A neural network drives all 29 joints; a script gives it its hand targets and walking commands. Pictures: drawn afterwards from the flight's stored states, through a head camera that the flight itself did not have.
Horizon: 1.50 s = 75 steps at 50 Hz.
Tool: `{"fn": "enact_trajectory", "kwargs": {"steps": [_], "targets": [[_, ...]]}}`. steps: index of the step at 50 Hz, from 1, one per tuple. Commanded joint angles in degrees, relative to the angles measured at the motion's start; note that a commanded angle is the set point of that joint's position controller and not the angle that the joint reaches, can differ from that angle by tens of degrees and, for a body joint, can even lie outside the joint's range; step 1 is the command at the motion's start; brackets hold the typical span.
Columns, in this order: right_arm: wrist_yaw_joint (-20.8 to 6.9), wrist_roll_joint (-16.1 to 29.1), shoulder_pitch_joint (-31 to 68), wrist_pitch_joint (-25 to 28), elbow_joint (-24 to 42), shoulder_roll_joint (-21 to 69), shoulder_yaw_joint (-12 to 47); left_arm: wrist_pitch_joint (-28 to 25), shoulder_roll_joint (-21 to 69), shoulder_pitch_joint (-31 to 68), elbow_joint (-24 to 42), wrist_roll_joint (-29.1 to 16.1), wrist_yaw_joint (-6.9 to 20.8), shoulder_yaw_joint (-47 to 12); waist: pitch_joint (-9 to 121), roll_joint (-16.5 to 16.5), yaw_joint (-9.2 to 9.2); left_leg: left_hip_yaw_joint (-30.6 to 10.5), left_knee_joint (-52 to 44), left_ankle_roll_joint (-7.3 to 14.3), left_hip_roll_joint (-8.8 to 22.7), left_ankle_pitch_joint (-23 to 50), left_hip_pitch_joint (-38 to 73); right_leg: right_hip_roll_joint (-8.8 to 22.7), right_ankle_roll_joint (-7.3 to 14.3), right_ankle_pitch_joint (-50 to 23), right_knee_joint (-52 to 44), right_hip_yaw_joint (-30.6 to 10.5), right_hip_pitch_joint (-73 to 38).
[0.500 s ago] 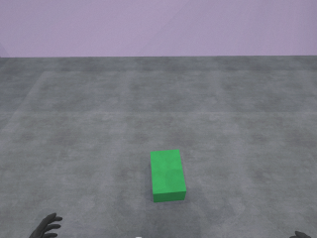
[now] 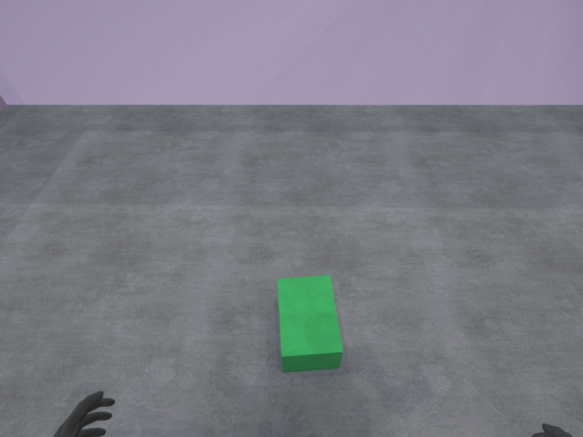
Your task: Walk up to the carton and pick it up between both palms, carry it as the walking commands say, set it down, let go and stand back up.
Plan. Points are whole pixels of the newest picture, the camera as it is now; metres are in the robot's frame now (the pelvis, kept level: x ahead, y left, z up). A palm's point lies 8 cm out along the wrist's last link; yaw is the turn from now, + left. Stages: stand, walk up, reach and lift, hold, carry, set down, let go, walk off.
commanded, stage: walk up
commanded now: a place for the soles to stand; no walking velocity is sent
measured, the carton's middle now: (307, 322) +0.59 -0.03 -0.67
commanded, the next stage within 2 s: none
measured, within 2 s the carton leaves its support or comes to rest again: neither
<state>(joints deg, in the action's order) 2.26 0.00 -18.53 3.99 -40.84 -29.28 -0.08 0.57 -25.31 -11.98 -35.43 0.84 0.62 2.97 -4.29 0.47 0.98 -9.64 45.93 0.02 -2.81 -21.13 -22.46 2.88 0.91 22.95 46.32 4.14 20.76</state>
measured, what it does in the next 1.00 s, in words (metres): steps on the spot: right foot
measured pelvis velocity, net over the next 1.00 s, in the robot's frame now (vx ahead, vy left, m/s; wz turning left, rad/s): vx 0.08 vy -0.01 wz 0.02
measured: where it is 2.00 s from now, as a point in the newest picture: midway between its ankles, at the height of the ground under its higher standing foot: outside the picture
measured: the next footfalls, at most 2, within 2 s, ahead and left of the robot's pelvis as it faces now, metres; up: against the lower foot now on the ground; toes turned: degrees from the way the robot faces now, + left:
right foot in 0.96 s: +0.14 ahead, -0.13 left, +0.00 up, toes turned -1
left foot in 1.24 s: +0.19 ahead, +0.14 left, +0.00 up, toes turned -2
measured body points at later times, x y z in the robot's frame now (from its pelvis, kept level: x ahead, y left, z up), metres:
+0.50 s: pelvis +0.00 +0.00 +0.00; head +0.01 +0.01 +0.45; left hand +0.13 +0.32 -0.07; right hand +0.10 -0.34 -0.07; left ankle +0.04 +0.15 -0.70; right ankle +0.02 -0.11 -0.70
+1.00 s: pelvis +0.08 -0.01 +0.00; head +0.08 +0.00 +0.44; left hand +0.19 +0.32 -0.09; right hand +0.16 -0.36 -0.07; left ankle +0.09 +0.16 -0.69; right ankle +0.12 -0.11 -0.71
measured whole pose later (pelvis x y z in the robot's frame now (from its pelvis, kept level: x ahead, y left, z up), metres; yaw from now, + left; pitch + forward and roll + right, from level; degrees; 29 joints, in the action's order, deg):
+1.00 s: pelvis +0.08 -0.01 +0.00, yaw +1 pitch -3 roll +2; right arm 2.2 0.0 -22.8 4.7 -40.9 -28.8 -0.1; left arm -0.3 -27.2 -16.9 -35.4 2.0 2.7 3.0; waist -2.9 4.1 1.1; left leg -5.9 51.8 0.6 -0.6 -24.4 -22.8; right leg 3.2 2.0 21.8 48.9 3.4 23.9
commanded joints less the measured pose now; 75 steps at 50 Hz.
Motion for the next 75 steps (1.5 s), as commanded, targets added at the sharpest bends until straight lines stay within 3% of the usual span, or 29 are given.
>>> {"fn": "enact_trajectory", "kwargs": {"steps": [1, 4, 7, 10, 14, 17, 19, 22, 23, 24, 26, 27, 34, 36, 37, 38, 46, 48, 49, 50, 52, 57, 60, 64, 67, 69, 70, 73, 75], "targets": [[0.42, -0.38, -1.79, 0.35, -0.57, -9.84, -4.06, -1.87, -15.16, 1.78, -0.19, 0.26, 0.29, 5.04, 4.62, 7.39, 0.53, 6.94, 4.14, 2.95, 0.02, -5.39, -5.86, 17.82, 12.95, 0.90, -21.26, -19.44, -6.80], [0.21, -0.96, -4.52, 1.76, -0.93, -10.63, -4.17, -1.23, -12.51, 3.75, 0.36, -0.05, 0.36, 3.99, 6.67, 4.93, -1.20, -0.75, -7.10, 5.03, 2.18, 10.39, 3.99, 9.11, 6.43, -10.69, -8.90, -8.15, -2.10], [0.64, -1.46, -2.93, 1.63, 0.55, -14.79, -5.09, -0.15, -10.96, 3.31, 0.39, -0.70, 0.08, 4.06, 5.86, -5.27, -0.31, -25.80, -14.87, 13.87, 12.28, 13.70, 2.54, -1.35, 1.65, 6.60, 1.99, -5.93, 2.12], [0.75, -1.43, 1.10, 0.73, 1.69, -12.46, -4.34, -1.18, -11.53, 0.95, -0.75, -0.11, 0.02, 4.45, 4.77, -2.54, 1.78, -18.51, -11.90, 10.39, 8.74, 9.50, -6.19, 1.04, 3.73, 5.81, -8.75, -9.53, -6.09], [0.43, -0.38, -1.40, 0.26, -0.55, -9.80, -4.03, -1.95, -15.26, 1.18, -0.26, 0.28, 0.31, 5.10, 4.36, 7.64, 0.82, 6.88, 4.37, 2.83, -0.21, -5.71, -6.51, 17.94, 13.04, 3.05, -22.46, -20.32, -7.07], [0.12, -0.87, -4.67, 1.60, -1.06, -10.08, -4.01, -1.39, -12.59, 3.42, 0.19, -0.02, 0.39, 3.90, 6.56, 5.30, -1.30, 1.50, -7.00, 4.62, 1.55, 8.55, 3.90, 9.99, 7.19, -10.53, -10.81, -9.06, -2.69], [0.45, -1.64, -3.01, 2.07, 0.25, -13.73, -4.79, -0.51, -11.56, 3.13, 0.57, -0.49, 0.40, 4.10, 6.66, -2.70, -0.24, -18.06, -11.96, 10.34, 9.63, 15.19, 3.21, 1.49, 2.29, -2.91, 0.60, -4.88, 1.02], [0.80, -1.49, -0.25, 1.04, 1.34, -14.19, -4.91, -0.62, -10.74, 1.61, -0.46, -0.48, 0.06, 4.20, 4.84, -5.02, 0.96, -23.88, -14.82, 13.24, 11.35, 9.54, -1.82, -1.29, 2.70, 7.97, -3.09, -7.38, -1.53], [-0.50, -0.99, -4.16, 1.20, 1.50, -16.28, -6.40, -1.98, -14.70, -2.27, 2.22, 1.44, 1.26, 6.03, 7.21, -1.17, 1.42, -25.11, -13.45, 13.34, 8.80, -16.60, -2.25, 0.06, 5.06, 24.16, -6.58, -12.86, -1.33], [-0.98, -1.03, -2.10, 1.39, 2.04, -15.39, -6.18, -2.54, -16.60, -4.89, 1.19, 1.90, 1.71, 6.82, 4.69, 2.40, 3.21, -19.53, -11.87, 10.80, 5.31, -29.65, -11.73, 4.78, 6.87, 29.92, -12.14, -18.53, -6.36], [-1.24, -0.20, 5.21, 1.78, 3.52, -8.98, -4.06, -3.92, -19.55, -14.40, -1.02, 1.73, 1.51, 7.71, 0.62, 12.07, 8.78, 6.31, 10.83, 3.67, -3.88, -10.69, -32.55, 20.49, 13.18, 37.04, -32.89, -37.88, -25.99], [-1.24, -0.95, 5.54, 1.93, 3.23, -9.28, -3.87, -4.42, -20.01, -12.21, -0.09, 1.31, 1.13, 7.92, -1.89, 5.33, 7.18, 4.58, 15.81, 2.33, 0.52, -9.06, -33.37, 23.97, 13.59, 32.64, -34.46, -38.14, -22.94], [-3.02, -0.18, -8.45, 3.07, -1.14, -8.21, -4.94, -2.97, -14.55, -4.60, 4.49, 1.47, 3.01, 6.03, 4.72, 9.94, -1.05, 15.88, -14.05, 0.98, 0.15, 5.00, 6.09, 8.89, 9.43, 6.77, -17.48, -4.74, -5.56], [-0.82, -1.33, -17.50, 3.92, -3.20, -13.33, -6.93, -1.84, -9.42, -4.37, 5.80, 1.45, 2.94, 4.38, 8.34, -2.20, -5.59, -0.95, -16.77, 4.11, 3.92, -4.91, 25.31, 3.59, 5.36, 11.71, 5.63, -0.68, 13.02], [0.09, -2.12, -17.41, 4.33, -0.51, -21.66, -8.54, -1.95, -6.66, -1.60, 8.33, 0.77, 2.71, 3.51, 6.03, -15.32, -6.38, -37.76, -26.43, 13.04, 18.61, -15.83, 26.53, -3.07, 1.62, 13.06, 18.32, -3.10, 29.36], [0.41, -0.87, -15.20, 3.93, 0.62, -21.98, -8.67, -1.19, -12.93, 0.98, 7.04, 0.34, 1.79, 5.05, 1.35, -3.51, -5.17, -42.33, -28.99, 17.55, 22.53, -21.34, 15.07, 1.39, 1.28, 13.14, 20.38, -11.68, 26.76], [1.01, -1.75, -4.19, 2.13, 1.53, -15.48, -6.85, -0.94, -11.20, -7.70, 0.98, 0.51, 1.78, 5.96, 1.91, -9.69, 1.05, -17.05, -14.63, 14.53, 14.22, 8.50, -4.06, 1.07, 1.70, 5.76, 2.08, -6.72, 2.34], [0.96, -0.87, -4.09, 1.29, 1.97, -10.25, -4.59, -2.27, -12.21, -12.01, -0.93, 1.47, 0.82, 6.19, 5.28, -2.01, 4.28, -5.74, -0.71, 8.72, 7.15, 7.97, -14.11, 0.56, 3.24, 2.73, -16.53, -8.09, -15.08], [1.03, -0.32, -3.28, 1.28, 2.67, -5.61, -3.10, -3.00, -18.70, -13.13, -0.55, 2.16, 0.41, 7.46, 4.84, 14.03, 6.33, 3.39, 15.27, 3.65, -1.16, 0.48, -22.96, 15.39, 5.55, 14.90, -29.23, -29.68, -17.32], [1.64, -0.24, -2.03, 0.84, 1.24, -8.67, -3.83, -3.06, -19.13, -8.85, 0.57, 1.13, 0.47, 7.31, 1.89, 8.53, 4.13, 6.46, 19.14, 1.32, -0.70, -10.25, -23.00, 23.06, 8.43, 11.36, -31.91, -35.32, -10.93], [1.08, 0.05, -4.82, 0.85, -1.02, -10.11, -4.19, -2.85, -15.06, -7.09, 0.59, -0.08, 0.38, 5.90, -0.62, 1.64, 2.07, 5.29, 17.49, 0.55, 2.93, -5.54, -18.10, 17.58, 10.02, -3.04, -25.36, -24.23, -10.53], [0.33, 0.05, -5.84, 1.52, 0.05, -6.06, -3.02, -2.47, -12.48, -9.30, 0.65, 0.18, 0.06, 4.11, 5.30, 9.23, 2.90, 12.99, 3.23, 1.57, 1.96, -5.67, -9.11, 12.65, 11.09, -43.38, -12.94, -9.27, -16.29], [0.73, -0.34, -8.32, 2.51, -0.54, -6.29, -2.92, -1.63, -12.43, -6.45, 1.07, -0.66, 0.55, 3.58, 7.61, 7.81, 0.30, 13.29, -10.72, 3.28, 0.86, 7.88, 3.30, 10.94, 8.70, -33.92, -5.96, -5.47, -8.41], [1.36, -0.98, -5.14, 2.14, 1.29, -15.85, -5.47, -0.16, -10.89, -2.72, 0.86, -1.15, 0.05, 3.73, 3.70, -8.74, -0.51, -24.94, -16.18, 18.05, 19.55, 17.20, 0.00, -0.67, 1.22, 13.16, 7.33, -5.74, 3.66], [0.88, -0.88, 0.44, 0.65, 1.82, -12.03, -4.11, -1.45, -12.21, -6.21, -1.44, 0.23, -0.09, 4.39, 1.03, -3.56, 3.14, -14.13, -9.56, 11.05, 10.19, 4.90, -12.01, 2.79, 3.56, 11.25, -12.20, -11.41, -5.72], [0.84, 0.07, 0.77, 0.13, 0.97, -8.13, -3.26, -2.70, -17.28, -7.40, -1.71, 0.86, 0.00, 5.27, -0.75, 8.77, 3.54, 6.61, 6.46, 3.41, -1.37, -5.63, -17.94, 17.95, 9.31, 14.34, -28.39, -27.84, -8.43], [0.96, 0.00, 0.21, 0.16, 0.10, -9.26, -3.69, -2.74, -16.46, -5.72, -1.30, 0.58, 0.24, 5.09, -0.93, 4.90, 2.69, 6.70, 8.92, 2.25, 1.34, -9.67, -14.56, 20.90, 11.44, 4.27, -27.20, -27.44, -6.54], [0.48, 0.28, -5.66, 1.68, -1.57, -7.62, -3.05, -2.24, -13.76, -1.02, -0.62, -0.01, 0.05, 3.58, 4.55, 6.77, -0.91, 10.59, -5.99, 3.32, 2.47, 0.08, -0.82, 12.44, 9.57, -24.30, -13.04, -10.12, -8.12], [0.73, -0.92, -6.19, 2.86, -0.82, -10.34, -3.75, -1.69, -11.87, -1.52, -0.08, -0.31, 0.17, 3.31, 7.59, 2.64, -0.39, 0.14, -8.80, 5.75, 5.08, 20.74, 5.66, 7.15, 4.76, -25.03, -3.33, -4.97, -3.84]]}}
